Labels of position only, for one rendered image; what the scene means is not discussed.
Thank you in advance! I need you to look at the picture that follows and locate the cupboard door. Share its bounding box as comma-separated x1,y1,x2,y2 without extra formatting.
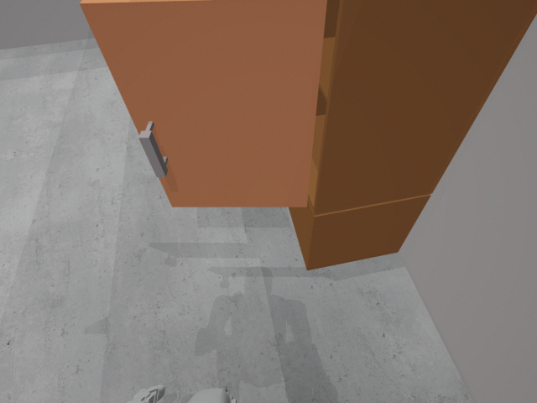
80,0,327,207

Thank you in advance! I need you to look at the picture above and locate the robot left hand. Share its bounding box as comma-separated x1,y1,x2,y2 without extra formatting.
127,385,165,403

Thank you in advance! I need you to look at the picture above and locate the handle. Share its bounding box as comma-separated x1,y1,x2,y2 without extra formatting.
138,121,168,177

